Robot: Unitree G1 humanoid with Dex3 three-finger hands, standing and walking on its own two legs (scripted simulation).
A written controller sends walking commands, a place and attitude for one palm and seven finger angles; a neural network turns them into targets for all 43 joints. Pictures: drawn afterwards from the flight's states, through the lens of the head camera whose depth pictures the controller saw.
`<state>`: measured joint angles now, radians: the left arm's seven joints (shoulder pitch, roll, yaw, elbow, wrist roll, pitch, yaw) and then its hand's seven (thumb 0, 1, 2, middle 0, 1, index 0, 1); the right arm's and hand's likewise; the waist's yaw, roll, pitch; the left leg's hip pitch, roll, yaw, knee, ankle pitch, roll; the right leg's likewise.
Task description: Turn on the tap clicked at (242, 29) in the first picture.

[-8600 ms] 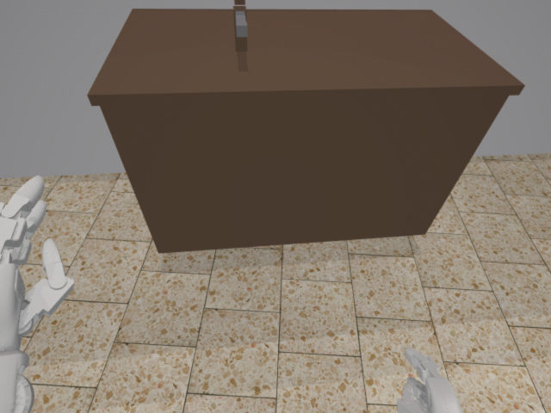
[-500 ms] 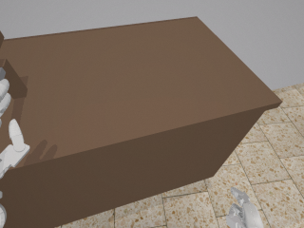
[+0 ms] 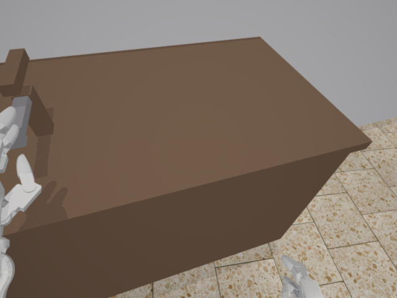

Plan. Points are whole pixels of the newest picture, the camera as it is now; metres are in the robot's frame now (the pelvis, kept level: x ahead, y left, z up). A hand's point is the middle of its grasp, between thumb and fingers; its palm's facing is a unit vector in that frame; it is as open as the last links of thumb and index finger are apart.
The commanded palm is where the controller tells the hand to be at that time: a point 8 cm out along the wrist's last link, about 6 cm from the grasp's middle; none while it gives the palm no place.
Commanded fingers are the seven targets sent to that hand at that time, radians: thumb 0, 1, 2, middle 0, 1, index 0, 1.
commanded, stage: come to a stop and stand still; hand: left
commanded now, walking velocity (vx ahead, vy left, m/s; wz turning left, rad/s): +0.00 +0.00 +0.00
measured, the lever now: (14, 138) +0.32 +0.37 +0.15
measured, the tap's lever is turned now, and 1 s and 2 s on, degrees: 0 0 0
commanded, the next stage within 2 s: look again from close up in 0.60 s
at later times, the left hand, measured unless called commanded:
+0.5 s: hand (61, 167) +0.26 +0.25 +0.17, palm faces +0.40 -0.84 -0.36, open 7.4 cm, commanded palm +0.20 +0.28 +0.18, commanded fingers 0.00 0.90 0.90 -0.20 -0.30 -0.20 -0.30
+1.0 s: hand (65, 174) +0.25 +0.24 +0.16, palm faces +0.41 -0.84 -0.35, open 7.4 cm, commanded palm +0.19 +0.27 +0.18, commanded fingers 0.00 0.90 0.90 -0.20 -0.30 -0.20 -0.30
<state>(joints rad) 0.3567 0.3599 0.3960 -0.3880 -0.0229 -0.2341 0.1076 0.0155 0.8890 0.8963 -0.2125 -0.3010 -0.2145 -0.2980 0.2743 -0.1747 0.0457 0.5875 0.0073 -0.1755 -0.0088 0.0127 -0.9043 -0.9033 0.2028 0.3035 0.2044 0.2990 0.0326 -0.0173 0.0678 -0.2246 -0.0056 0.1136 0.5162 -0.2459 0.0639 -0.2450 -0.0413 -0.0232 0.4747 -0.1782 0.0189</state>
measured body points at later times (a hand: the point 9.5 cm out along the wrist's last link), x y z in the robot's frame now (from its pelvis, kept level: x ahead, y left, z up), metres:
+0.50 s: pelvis +0.04 +0.00 +0.00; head +0.07 +0.02 +0.45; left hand +0.23 +0.29 +0.19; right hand +0.24 -0.22 -0.06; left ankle +0.03 +0.07 -0.74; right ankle +0.05 -0.15 -0.74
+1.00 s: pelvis +0.04 -0.01 +0.01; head +0.06 +0.00 +0.46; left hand +0.22 +0.28 +0.18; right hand +0.22 -0.24 -0.07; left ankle +0.03 +0.07 -0.74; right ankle +0.05 -0.15 -0.74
